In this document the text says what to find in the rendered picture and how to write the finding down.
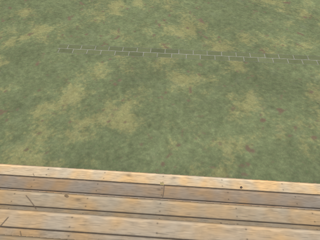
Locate stairs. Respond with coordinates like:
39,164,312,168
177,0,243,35
0,163,320,240

